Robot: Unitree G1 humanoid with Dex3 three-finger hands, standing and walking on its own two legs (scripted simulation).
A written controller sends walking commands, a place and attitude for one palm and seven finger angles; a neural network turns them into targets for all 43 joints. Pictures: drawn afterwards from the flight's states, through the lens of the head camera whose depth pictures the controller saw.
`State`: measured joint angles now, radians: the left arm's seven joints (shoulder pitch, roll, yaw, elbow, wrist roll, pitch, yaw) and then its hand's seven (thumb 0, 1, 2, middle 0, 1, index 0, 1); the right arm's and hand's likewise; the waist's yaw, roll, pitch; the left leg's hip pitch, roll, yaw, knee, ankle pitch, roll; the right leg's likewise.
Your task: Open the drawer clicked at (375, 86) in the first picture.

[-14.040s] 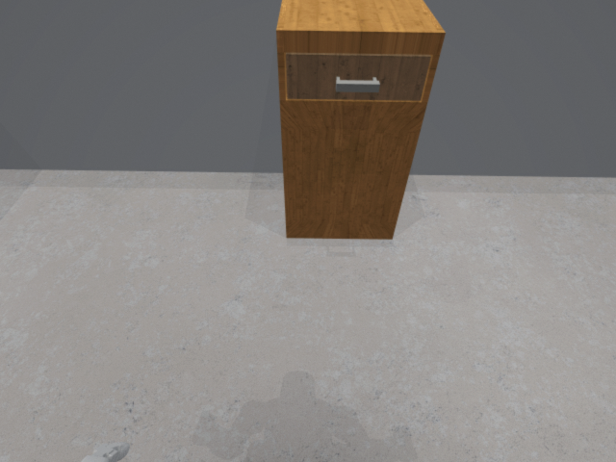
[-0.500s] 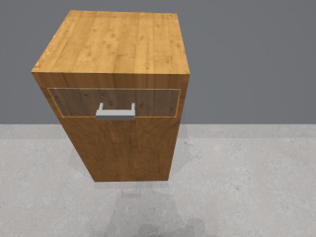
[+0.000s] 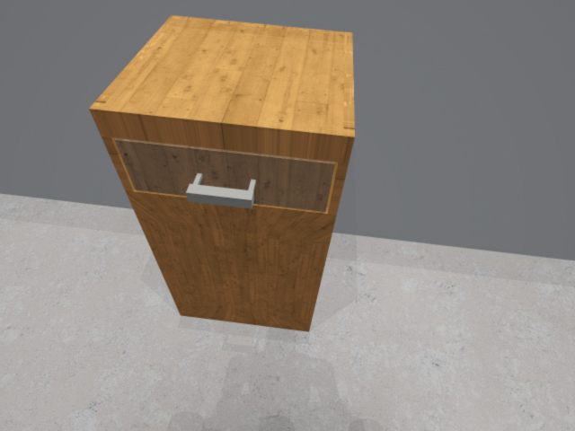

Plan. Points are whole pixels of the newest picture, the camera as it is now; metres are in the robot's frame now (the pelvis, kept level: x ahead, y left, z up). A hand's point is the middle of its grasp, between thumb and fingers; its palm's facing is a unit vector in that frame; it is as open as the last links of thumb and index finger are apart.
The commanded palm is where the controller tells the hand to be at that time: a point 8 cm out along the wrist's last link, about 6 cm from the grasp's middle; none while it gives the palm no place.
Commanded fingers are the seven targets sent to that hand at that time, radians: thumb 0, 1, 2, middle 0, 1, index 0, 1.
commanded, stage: come to a stop and stand still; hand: left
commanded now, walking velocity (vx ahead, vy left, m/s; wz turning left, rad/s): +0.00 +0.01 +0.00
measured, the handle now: (223, 188) +0.55 +0.19 -0.03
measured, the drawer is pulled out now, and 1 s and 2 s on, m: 0.00 0.00 0.00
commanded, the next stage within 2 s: look again from close up in 0.70 s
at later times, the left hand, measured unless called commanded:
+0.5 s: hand out of the picture +0.05 +0.21 -0.17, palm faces +0.00 -0.97 -0.23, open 7.4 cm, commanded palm none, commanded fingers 0.00 0.90 0.90 -0.20 -0.30 -0.20 -0.30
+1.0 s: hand out of the picture +0.05 +0.19 -0.17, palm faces -0.01 -0.98 -0.20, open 7.3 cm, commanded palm none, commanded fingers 0.00 0.90 0.90 -0.20 -0.30 -0.20 -0.30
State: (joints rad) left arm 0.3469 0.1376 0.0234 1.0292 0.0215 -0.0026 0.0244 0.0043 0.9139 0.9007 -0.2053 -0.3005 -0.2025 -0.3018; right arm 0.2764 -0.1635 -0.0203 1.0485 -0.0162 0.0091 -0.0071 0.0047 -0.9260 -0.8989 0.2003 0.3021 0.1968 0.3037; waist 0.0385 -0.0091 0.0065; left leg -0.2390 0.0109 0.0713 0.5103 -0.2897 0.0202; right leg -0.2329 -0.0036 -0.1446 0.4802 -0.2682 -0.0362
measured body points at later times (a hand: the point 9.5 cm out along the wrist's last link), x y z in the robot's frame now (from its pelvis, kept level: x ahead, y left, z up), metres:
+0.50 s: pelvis +0.03 +0.03 +0.00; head +0.04 +0.02 +0.45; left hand +0.05 +0.26 -0.15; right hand +0.03 -0.19 -0.17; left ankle -0.02 +0.09 -0.74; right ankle -0.01 -0.10 -0.74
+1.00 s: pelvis +0.05 +0.02 +0.00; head +0.07 +0.01 +0.45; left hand +0.05 +0.24 -0.16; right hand +0.02 -0.20 -0.16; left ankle -0.02 +0.09 -0.74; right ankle -0.01 -0.10 -0.74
